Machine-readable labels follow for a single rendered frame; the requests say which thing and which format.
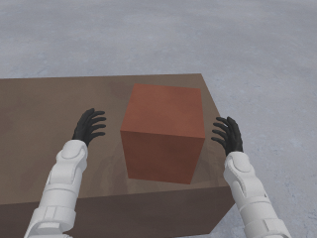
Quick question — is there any carton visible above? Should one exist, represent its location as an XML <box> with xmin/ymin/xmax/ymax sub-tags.
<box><xmin>120</xmin><ymin>83</ymin><xmax>205</xmax><ymax>184</ymax></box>

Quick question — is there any pedestal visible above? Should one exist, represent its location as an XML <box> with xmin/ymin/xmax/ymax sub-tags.
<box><xmin>0</xmin><ymin>73</ymin><xmax>236</xmax><ymax>238</ymax></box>

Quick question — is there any left robot forearm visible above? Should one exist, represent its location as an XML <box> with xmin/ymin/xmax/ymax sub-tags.
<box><xmin>24</xmin><ymin>140</ymin><xmax>88</xmax><ymax>238</ymax></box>

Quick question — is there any right robot hand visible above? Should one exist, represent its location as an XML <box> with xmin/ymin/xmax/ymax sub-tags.
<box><xmin>211</xmin><ymin>116</ymin><xmax>244</xmax><ymax>157</ymax></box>

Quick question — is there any left robot hand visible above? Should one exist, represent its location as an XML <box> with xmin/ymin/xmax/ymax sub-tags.
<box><xmin>71</xmin><ymin>108</ymin><xmax>106</xmax><ymax>147</ymax></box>

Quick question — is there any right robot forearm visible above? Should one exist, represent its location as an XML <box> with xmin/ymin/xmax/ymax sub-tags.
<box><xmin>223</xmin><ymin>151</ymin><xmax>292</xmax><ymax>238</ymax></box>

